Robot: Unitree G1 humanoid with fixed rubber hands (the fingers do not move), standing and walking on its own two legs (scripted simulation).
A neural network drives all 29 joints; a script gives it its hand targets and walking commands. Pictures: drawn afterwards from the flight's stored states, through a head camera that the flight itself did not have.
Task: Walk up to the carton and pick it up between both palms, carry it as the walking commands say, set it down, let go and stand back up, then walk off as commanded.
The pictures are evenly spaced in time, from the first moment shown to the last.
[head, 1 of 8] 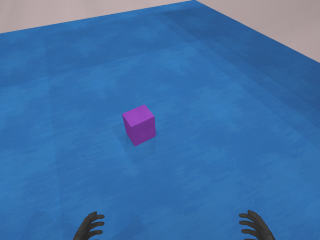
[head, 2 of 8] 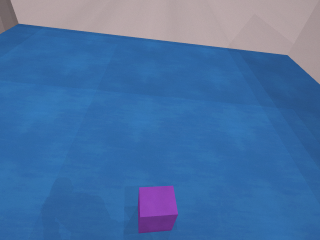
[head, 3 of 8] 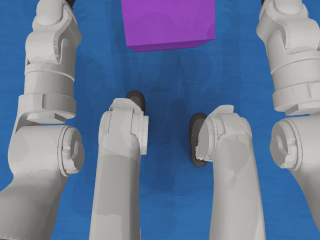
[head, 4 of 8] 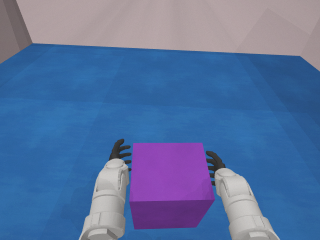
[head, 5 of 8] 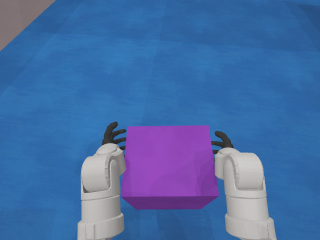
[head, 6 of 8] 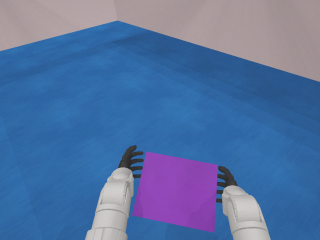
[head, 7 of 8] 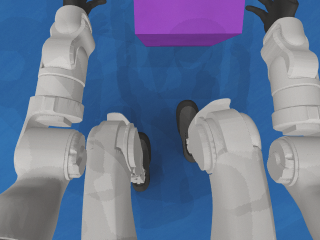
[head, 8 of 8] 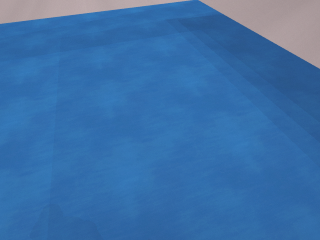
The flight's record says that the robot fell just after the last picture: no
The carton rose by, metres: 0.65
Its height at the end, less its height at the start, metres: +0.00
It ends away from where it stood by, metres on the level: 1.60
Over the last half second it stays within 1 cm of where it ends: yes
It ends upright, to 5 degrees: yes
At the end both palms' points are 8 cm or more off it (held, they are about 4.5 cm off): yes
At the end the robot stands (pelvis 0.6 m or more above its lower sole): yes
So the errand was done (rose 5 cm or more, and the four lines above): yes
